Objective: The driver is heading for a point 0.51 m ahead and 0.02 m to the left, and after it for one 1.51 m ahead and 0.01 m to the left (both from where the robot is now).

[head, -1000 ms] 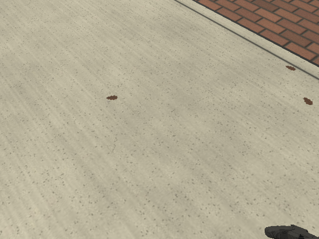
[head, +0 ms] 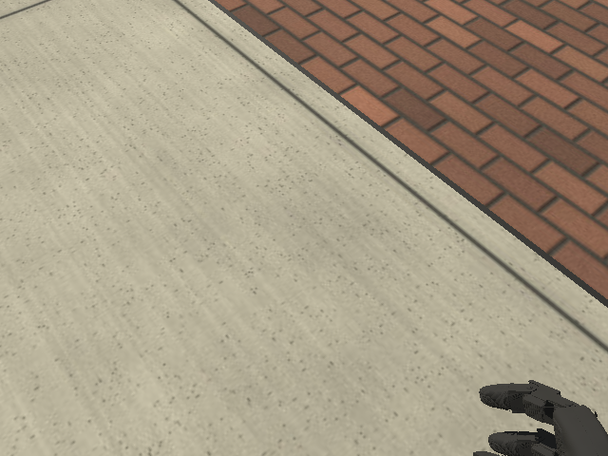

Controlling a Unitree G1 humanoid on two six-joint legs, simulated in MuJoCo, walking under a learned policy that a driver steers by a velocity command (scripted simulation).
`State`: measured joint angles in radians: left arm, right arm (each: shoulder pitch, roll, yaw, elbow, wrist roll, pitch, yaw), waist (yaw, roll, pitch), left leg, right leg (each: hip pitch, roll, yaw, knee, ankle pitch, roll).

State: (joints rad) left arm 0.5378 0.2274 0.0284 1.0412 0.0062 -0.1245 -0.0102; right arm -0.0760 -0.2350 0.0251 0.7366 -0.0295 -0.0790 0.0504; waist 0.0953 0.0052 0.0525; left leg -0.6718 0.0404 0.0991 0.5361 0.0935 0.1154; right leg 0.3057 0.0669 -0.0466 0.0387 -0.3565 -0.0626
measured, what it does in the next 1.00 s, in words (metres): walks ahead: left foot, then right foot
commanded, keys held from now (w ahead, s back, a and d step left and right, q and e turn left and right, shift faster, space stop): w+shift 0.26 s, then shift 0.74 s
